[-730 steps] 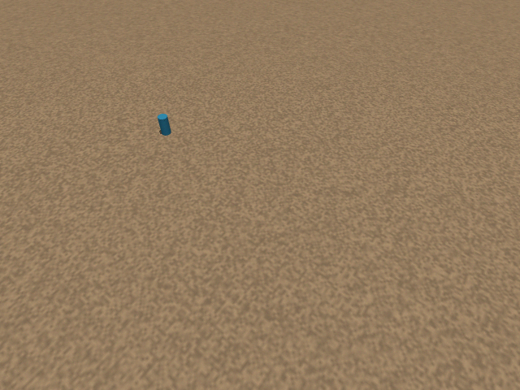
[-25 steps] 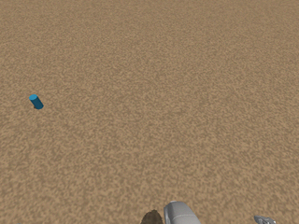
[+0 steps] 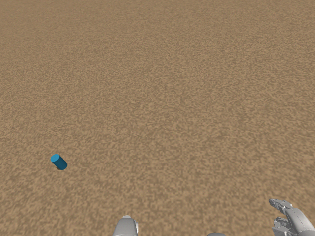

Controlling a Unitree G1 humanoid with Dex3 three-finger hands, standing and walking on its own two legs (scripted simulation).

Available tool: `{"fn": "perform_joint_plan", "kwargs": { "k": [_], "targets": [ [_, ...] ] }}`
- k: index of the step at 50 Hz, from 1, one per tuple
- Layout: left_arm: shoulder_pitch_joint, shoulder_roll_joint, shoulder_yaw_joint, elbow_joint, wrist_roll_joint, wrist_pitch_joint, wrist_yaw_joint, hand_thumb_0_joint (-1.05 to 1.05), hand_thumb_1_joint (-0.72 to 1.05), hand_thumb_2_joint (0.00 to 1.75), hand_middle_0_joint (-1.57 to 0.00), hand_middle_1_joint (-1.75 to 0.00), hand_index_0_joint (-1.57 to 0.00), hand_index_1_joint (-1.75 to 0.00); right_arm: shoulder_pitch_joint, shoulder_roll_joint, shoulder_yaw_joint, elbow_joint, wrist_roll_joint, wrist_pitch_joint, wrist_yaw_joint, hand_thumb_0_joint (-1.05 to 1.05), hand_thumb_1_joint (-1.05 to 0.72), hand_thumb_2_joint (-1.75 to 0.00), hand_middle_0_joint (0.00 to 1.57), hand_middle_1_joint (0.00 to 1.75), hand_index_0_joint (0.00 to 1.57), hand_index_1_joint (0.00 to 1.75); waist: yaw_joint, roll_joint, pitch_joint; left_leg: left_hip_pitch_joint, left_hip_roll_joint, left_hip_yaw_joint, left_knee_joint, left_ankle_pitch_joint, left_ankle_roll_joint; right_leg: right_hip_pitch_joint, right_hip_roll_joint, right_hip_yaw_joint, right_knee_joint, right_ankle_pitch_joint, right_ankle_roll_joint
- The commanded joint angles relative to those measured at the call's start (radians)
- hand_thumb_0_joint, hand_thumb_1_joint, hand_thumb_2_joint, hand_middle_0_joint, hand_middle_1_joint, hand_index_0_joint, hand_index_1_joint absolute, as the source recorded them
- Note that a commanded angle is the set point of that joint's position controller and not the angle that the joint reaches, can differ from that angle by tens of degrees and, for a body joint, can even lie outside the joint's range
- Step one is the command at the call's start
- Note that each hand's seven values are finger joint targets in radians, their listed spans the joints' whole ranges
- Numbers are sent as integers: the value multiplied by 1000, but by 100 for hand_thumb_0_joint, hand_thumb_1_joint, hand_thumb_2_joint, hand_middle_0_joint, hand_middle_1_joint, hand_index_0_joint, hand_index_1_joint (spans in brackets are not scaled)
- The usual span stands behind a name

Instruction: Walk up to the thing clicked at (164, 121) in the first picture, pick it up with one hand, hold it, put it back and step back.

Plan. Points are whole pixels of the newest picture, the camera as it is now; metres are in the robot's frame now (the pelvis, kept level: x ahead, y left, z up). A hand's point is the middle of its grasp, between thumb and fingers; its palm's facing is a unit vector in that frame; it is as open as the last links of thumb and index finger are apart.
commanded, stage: walk up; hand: left
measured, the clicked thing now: (59, 162) +0.72 +0.76 -0.68
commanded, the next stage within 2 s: none
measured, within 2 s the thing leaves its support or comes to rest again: neither
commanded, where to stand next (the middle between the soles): +0.24 +0.82 m, yaw -46 degrees
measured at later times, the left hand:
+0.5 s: hand (3, 205) +0.26 +0.51 -0.12, palm faces -0.28 -0.76 -0.58, open 7.4 cm
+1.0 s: hand out of the picture +0.37 +0.77 -0.13, palm faces -0.41 -0.72 -0.56, open 7.4 cm
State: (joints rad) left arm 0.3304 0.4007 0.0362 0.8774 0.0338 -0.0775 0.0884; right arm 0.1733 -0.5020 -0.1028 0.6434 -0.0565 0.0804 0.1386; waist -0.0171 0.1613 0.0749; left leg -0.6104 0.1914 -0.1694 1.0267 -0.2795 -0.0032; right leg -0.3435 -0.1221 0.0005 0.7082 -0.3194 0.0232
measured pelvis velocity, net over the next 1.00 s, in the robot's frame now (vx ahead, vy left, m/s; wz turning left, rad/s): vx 0.16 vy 0.52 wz -0.44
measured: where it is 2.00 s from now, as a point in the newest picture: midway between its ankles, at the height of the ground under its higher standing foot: outside the picture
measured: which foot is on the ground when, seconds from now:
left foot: up 0.00-0.04, down 0.06-0.42, up 0.44-0.74, down 0.76-1.00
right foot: down 0.00-0.08, up 0.10-0.40, down 0.42-0.78, up 0.80-1.00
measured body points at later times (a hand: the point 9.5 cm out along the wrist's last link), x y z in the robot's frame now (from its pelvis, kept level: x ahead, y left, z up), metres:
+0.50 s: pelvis +0.10 +0.24 -0.01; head +0.14 +0.19 +0.43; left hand +0.27 +0.55 -0.08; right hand +0.07 -0.09 -0.14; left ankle +0.11 +0.31 -0.66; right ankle +0.14 +0.12 -0.71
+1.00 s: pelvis +0.16 +0.52 +0.00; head +0.21 +0.49 +0.44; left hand +0.39 +0.81 -0.10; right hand +0.08 +0.20 -0.11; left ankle +0.21 +0.57 -0.71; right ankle +0.15 +0.40 -0.64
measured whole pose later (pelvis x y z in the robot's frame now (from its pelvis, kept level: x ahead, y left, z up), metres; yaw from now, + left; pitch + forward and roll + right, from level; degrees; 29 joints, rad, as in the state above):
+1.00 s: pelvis +0.16 +0.52 +0.00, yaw -25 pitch +0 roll -2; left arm 0.27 0.47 0.07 0.85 -0.01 -0.03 0.12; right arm 0.27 -0.39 -0.08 0.66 -0.08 0.08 0.05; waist -0.08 0.04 0.16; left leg -0.43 0.02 0.11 0.84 -0.41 0.08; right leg -0.66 0.06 -0.02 1.22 -0.46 -0.04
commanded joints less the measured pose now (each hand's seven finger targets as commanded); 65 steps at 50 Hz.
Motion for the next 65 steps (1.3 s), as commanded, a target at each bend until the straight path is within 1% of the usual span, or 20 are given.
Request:
{"fn": "perform_joint_plan", "kwargs": {
  "k": [1,4,5,7,10,14,20,21,24,29,35,38,40,42,45,55,57,58,60,65],
  "targets": [
    [-112,465,147,-108,19,-26,22,0,90,90,-20,-30,-20,-30,69,-143,-80,-45,6,-4,-4,0,-90,-90,20,30,20,30,-64,-366,-50,260,-70,186,-106,-6,1,-281,-51,63,-240,-170,-171],
    [-166,343,125,-117,35,3,30,0,90,90,-20,-30,-20,-30,342,-176,-118,29,-25,-21,-31,0,-90,-90,20,30,20,30,-240,-155,-134,549,-124,144,-340,-210,20,-484,43,-12,269,-187,-105],
    [-133,194,83,-129,22,13,34,0,90,90,-20,-30,-20,-30,340,-260,-129,18,-41,-39,-47,0,-90,-90,20,30,20,30,-234,222,-62,416,75,-175,-602,-349,14,-600,233,-66,624,-334,-86],
    [-46,251,73,-112,-7,5,70,0,90,90,-20,-30,-20,-30,49,-381,-145,-41,-6,-56,-75,0,-90,-90,20,30,20,30,-75,321,-45,282,233,-562,-860,-491,165,-578,100,92,755,-244,-125],
    [50,319,110,2,-47,3,41,0,90,90,-20,-30,-20,-30,-5,-200,-88,-48,-24,-64,-88,0,-90,-90,20,30,20,30,-37,131,-39,339,69,-122,-582,-118,142,-504,60,46,580,-97,-86],
    [47,259,91,-15,-53,9,27,0,90,90,-20,-30,-20,-30,59,-130,-65,-48,-38,-63,-91,0,-90,-90,20,30,20,30,-65,99,-121,460,60,33,-459,487,200,-355,72,-59,360,-143,-48],
    [331,313,133,6,-31,16,49,0,90,90,-20,-30,-20,-30,-50,-84,-44,-133,-20,-33,-79,0,-90,-90,20,30,20,30,112,-179,-210,26,-67,249,-66,338,57,365,56,2,-181,233,-104],
    [348,372,156,-20,-14,17,59,0,90,90,-20,-30,-20,-30,13,-58,-34,-137,-12,-30,-78,0,-90,-90,20,30,20,30,110,-355,-222,-259,-158,213,102,-222,-5,553,-125,322,-195,244,-191],
    [86,394,146,-157,-25,12,78,0,90,90,-20,-30,-20,-30,101,-167,-79,-116,-23,5,-105,0,-90,-90,20,30,20,30,2,-186,-172,-268,-96,-28,479,-308,-75,255,-422,695,-286,128,-429],
    [-10,368,141,-176,-3,0,53,0,90,90,-20,-30,-20,-30,84,-159,-77,-62,-23,11,-62,0,-90,-90,20,30,20,30,-37,-212,-44,-16,-95,53,338,-122,5,-178,-135,292,-245,-167,-239],
    [5,445,170,-171,25,1,32,0,90,90,-20,-30,-20,-30,42,-135,-73,-85,-13,13,-43,0,-90,-90,20,30,20,30,1,-385,-46,63,-96,150,43,-253,21,-214,-89,273,-193,-204,-232],
    [-66,410,153,-184,16,8,32,0,90,90,-20,-30,-20,-30,216,-154,-96,-30,-16,-3,-55,0,-90,-90,20,30,20,30,-96,-298,-130,327,-143,196,-261,-207,32,-291,-48,204,20,-11,-162],
    [-60,190,87,-198,-4,15,53,0,90,90,-20,-30,-20,-30,289,-278,-123,-27,-52,-29,-86,0,-90,-90,20,30,20,30,-149,264,-73,411,99,-240,-549,38,50,-657,282,-22,590,-369,-52],
    [-94,297,86,-169,-5,10,86,0,90,90,-20,-30,-20,-30,57,-350,-124,-76,-11,-33,-105,0,-90,-90,20,30,20,30,-82,253,-20,195,238,-510,-706,-78,227,-558,146,87,677,-297,-85],
    [28,306,107,-71,-51,22,56,0,90,90,-20,-30,-20,-30,5,-157,-84,-105,-30,-36,-118,0,-90,-90,20,30,20,30,-40,20,-4,319,29,-70,-476,268,85,-502,144,81,607,-144,-68],
    [242,251,102,-77,-45,39,50,0,90,90,-20,-30,-20,-30,-3,-101,-63,-166,-33,-3,-110,0,-90,-90,20,30,20,30,40,-42,-144,263,-2,112,-321,472,19,85,94,-52,-47,65,-93],
    [290,321,137,-84,-24,36,59,0,90,90,-20,-30,-20,-30,20,-57,-49,-170,-10,-5,-104,0,-90,-90,20,30,20,30,104,-268,-161,-40,-127,208,28,147,-92,388,-29,170,-173,227,-196],
    [217,344,144,-140,-9,35,63,0,90,90,-20,-30,-20,-30,118,-63,-50,-153,-11,2,-104,0,-90,-90,20,30,20,30,59,-340,-206,-198,-155,104,305,-350,-129,416,-311,533,-181,303,-336],
    [2,386,148,-218,-17,18,86,0,90,90,-20,-30,-20,-30,105,-161,-90,-163,-24,25,-129,0,-90,-90,20,30,20,30,6,-267,-114,-215,-70,-90,600,-363,-113,107,-501,753,-306,213,-488],
    [-82,348,134,-206,-2,4,64,0,90,90,-20,-30,-20,-30,81,-139,-85,-106,-11,27,-77,0,-90,-90,20,30,20,30,-38,-184,-22,55,-113,33,481,-93,1,-233,-133,272,-197,-61,-253]
  ]
}}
